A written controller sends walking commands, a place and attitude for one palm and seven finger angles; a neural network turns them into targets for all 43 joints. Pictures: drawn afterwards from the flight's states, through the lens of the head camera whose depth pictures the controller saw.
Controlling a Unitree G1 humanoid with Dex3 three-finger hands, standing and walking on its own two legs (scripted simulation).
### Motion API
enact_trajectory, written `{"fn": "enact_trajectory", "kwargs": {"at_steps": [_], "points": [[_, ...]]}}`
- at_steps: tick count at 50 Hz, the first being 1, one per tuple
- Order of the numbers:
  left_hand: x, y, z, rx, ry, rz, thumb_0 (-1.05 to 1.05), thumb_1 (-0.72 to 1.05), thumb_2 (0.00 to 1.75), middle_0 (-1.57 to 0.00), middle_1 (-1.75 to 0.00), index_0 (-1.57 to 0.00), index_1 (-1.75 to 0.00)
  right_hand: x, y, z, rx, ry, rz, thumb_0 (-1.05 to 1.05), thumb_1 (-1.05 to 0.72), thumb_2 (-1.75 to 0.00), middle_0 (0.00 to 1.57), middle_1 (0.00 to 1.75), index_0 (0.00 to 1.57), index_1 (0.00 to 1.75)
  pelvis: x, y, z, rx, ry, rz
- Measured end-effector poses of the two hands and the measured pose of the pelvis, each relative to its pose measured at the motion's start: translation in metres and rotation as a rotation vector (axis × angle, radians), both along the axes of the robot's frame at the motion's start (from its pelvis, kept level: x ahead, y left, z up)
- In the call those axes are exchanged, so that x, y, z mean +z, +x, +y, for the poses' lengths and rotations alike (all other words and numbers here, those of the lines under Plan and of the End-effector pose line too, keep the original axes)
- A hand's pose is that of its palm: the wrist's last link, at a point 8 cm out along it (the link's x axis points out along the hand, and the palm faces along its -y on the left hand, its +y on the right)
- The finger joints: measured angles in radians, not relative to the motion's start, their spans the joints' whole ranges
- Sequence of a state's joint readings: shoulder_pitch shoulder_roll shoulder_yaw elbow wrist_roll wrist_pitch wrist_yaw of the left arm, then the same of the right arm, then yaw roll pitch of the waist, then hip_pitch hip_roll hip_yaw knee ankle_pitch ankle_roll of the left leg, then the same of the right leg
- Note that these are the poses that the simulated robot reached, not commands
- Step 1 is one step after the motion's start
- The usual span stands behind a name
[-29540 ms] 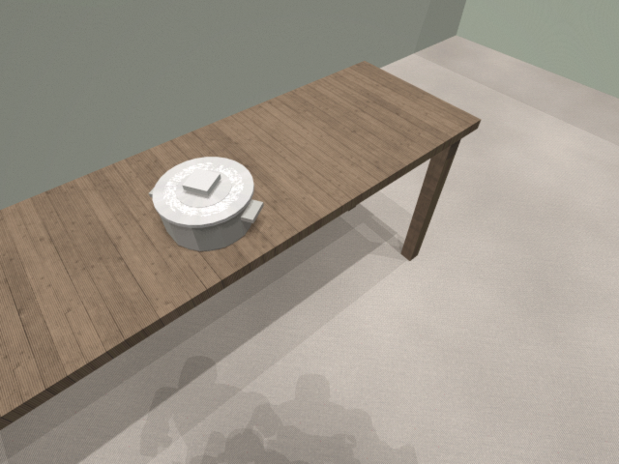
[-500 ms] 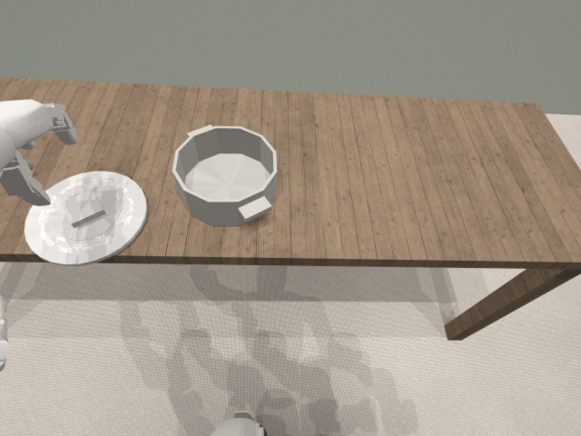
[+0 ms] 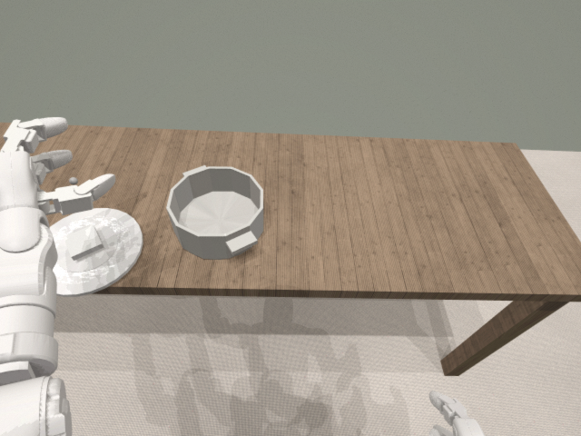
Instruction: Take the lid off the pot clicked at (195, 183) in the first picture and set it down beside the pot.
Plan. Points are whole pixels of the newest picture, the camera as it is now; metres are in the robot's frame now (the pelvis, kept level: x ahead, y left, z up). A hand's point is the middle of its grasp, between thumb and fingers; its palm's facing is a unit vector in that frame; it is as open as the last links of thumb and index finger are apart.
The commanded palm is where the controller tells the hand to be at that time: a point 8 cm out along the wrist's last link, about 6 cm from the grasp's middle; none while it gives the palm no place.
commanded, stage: draw the hand back to the body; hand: left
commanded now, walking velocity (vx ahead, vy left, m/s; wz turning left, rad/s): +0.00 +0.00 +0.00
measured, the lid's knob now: (83, 242) +0.45 +0.40 -0.09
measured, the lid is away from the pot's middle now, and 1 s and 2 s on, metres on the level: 0.25 0.25 0.25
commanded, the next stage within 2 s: step back with the hand held close in 1.42 s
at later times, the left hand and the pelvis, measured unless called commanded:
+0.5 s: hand (81, 221) +0.32 +0.26 +0.14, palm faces +0.51 -0.81 -0.30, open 8.3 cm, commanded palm +0.26 +0.29 +0.16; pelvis +0.03 -0.05 +0.00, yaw +1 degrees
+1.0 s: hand (78, 275) +0.25 +0.23 +0.15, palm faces +0.42 -0.84 -0.34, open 7.4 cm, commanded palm +0.19 +0.26 +0.17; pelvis +0.02 -0.04 +0.01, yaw +1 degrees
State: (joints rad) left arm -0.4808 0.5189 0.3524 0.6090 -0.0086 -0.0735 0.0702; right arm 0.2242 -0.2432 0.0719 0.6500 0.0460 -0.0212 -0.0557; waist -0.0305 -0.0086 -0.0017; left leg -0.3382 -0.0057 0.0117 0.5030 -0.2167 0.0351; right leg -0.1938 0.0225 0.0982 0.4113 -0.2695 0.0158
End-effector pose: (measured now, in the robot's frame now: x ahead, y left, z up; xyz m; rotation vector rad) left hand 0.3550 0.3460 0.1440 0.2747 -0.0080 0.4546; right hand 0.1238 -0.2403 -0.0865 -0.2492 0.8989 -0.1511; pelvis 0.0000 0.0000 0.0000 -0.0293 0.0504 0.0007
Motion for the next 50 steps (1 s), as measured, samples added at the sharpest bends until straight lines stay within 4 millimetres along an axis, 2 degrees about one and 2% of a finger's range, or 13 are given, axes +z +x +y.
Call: {"fn": "enact_trajectory", "kwargs": {"at_steps": [10, 17, 26, 32, 39, 50], "points": [[0.007, -0.034, -0.013, 0.077, 0.028, 0.003, 0.01, 0.34, 0.64, -0.27, -0.72, -0.28, -0.72, -0.007, 0.016, -0.043, -0.006, -0.011, 0.016, 0.01, -0.91, -0.9, 0.2, 0.3, 0.2, 0.3, 0.003, 0.018, -0.025, 0.006, 0.018, -0.024], [0.011, -0.056, -0.031, 0.093, 0.047, -0.007, 0.01, 0.48, 0.71, -0.25, -0.61, -0.26, -0.61, -0.007, 0.039, -0.056, 0.007, 0.003, -0.028, 0.01, -0.91, -0.9, 0.2, 0.3, 0.2, 0.3, 0.003, 0.023, -0.041, 0.012, 0.026, -0.04], [0.014, -0.081, -0.052, 0.073, 0.066, -0.034, 0.01, 0.67, 0.79, -0.23, -0.47, -0.24, -0.47, 0.0, 0.072, -0.049, 0.047, 0.033, -0.125, 0.01, -0.91, -0.9, 0.2, 0.3, 0.2, 0.3, 0.004, 0.025, -0.051, 0.016, 0.032, -0.062], [0.018, -0.099, -0.062, 0.05, 0.086, -0.058, 0.01, 0.79, 0.85, -0.22, -0.38, -0.22, -0.38, 0.006, 0.085, -0.039, 0.074, 0.048, -0.171, 0.01, -0.91, -0.9, 0.2, 0.3, 0.2, 0.3, 0.004, 0.027, -0.051, 0.016, 0.034, -0.076], [0.02, -0.12, -0.068, 0.019, 0.103, -0.068, 0.02, 0.87, 0.88, -0.21, -0.32, -0.22, -0.32, 0.01, 0.09, -0.028, 0.094, 0.049, -0.189, 0.01, -0.91, -0.9, 0.2, 0.3, 0.2, 0.3, 0.005, 0.027, -0.047, 0.017, 0.034, -0.092], [0.025, -0.15, -0.077, -0.043, 0.139, -0.08, 0.02, 0.89, 0.89, -0.2, -0.3, -0.21, -0.3, 0.014, 0.087, -0.011, 0.113, 0.05, -0.205, 0.01, -0.91, -0.9, 0.2, 0.3, 0.2, 0.3, 0.006, 0.024, -0.036, 0.015, 0.032, -0.111]]}}
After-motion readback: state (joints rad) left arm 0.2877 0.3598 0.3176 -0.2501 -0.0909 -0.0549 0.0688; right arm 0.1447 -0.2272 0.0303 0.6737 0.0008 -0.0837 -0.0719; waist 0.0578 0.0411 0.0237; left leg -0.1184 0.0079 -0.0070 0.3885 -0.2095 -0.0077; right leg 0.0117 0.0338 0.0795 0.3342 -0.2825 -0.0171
